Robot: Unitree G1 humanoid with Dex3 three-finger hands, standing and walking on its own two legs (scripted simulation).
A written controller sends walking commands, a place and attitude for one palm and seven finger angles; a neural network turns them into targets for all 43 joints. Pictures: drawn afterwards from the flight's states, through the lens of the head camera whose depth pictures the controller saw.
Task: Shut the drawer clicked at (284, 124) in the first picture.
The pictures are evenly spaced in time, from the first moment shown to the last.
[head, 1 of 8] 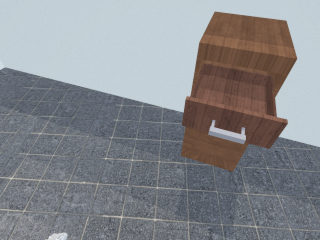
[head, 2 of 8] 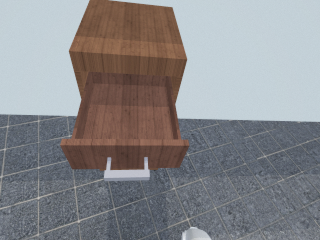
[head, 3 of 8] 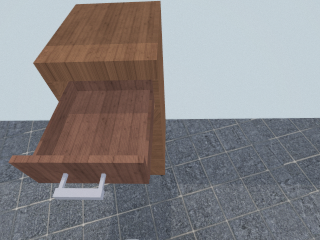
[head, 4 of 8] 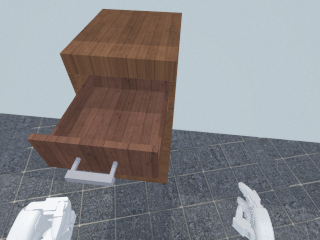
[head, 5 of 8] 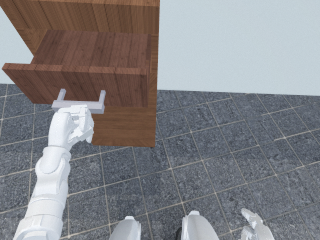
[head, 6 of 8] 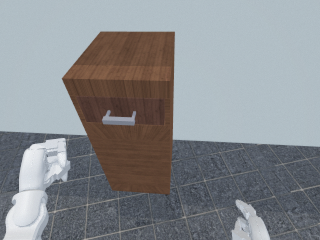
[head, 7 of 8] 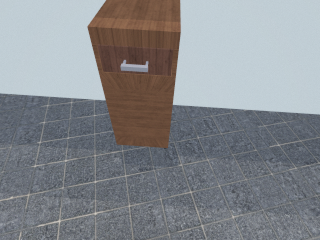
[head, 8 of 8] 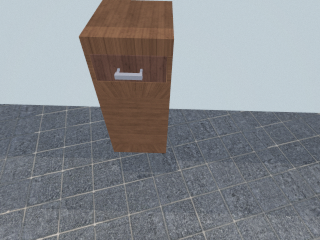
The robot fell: no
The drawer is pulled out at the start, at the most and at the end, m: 0.30 0.30 0.00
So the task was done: yes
